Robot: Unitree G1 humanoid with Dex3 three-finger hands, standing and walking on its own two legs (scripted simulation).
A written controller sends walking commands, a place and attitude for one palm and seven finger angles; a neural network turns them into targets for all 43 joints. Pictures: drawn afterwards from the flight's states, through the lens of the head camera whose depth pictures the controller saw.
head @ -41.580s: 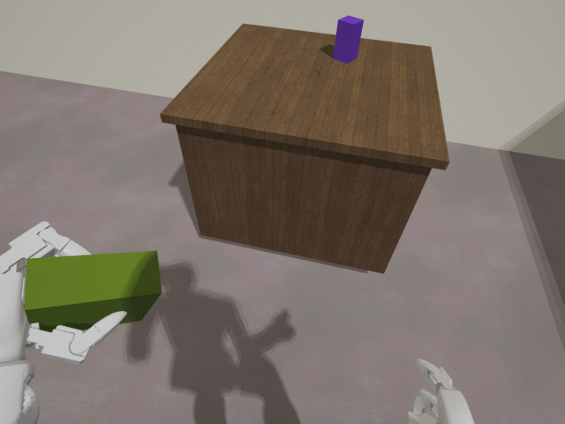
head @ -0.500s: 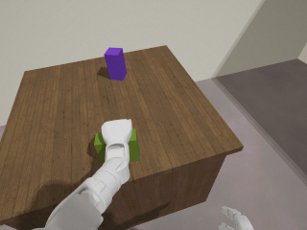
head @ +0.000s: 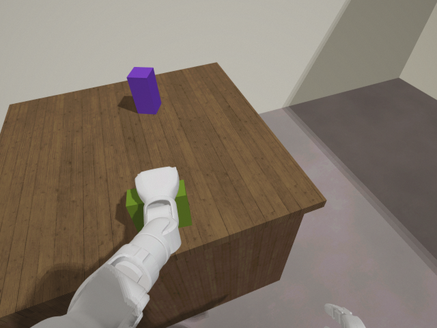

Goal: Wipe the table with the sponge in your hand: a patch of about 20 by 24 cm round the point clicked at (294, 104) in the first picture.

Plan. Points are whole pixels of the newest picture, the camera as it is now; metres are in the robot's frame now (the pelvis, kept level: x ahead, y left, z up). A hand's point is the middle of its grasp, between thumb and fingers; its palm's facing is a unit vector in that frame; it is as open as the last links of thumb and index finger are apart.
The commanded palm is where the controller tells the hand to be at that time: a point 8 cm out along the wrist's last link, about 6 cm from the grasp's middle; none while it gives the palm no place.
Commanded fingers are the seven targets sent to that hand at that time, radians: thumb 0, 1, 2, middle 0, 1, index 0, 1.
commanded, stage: wipe forward along the third lane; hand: left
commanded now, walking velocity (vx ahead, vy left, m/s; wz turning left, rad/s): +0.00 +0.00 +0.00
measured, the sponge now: (162, 212) +0.37 +0.15 -0.03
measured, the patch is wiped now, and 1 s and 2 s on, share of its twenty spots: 0.85 0.95 1.00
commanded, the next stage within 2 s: wipe back along the third lane in 1.44 s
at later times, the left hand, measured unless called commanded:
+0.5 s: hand (161, 184) +0.43 +0.16 +0.01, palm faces -0.11 +0.00 -0.99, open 9.2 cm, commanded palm +0.42 +0.17 +0.04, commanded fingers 0.00 0.10 1.30 -1.20 -1.60 -1.20 -1.60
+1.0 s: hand (156, 168) +0.47 +0.18 +0.01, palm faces -0.10 +0.00 -1.00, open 9.2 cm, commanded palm +0.47 +0.19 +0.04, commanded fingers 0.00 0.10 1.30 -1.20 -1.60 -1.20 -1.60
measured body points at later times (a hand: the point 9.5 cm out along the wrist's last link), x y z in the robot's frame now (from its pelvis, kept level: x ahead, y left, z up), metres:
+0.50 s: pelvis -0.01 +0.00 -0.01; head +0.03 -0.01 +0.44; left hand +0.43 +0.16 +0.06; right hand +0.07 -0.27 -0.15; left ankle +0.02 +0.12 -0.73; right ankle +0.00 -0.06 -0.73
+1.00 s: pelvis -0.01 +0.02 -0.02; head +0.06 +0.02 +0.42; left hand +0.47 +0.18 +0.06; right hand +0.03 -0.25 -0.16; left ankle +0.02 +0.12 -0.73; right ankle +0.00 -0.06 -0.73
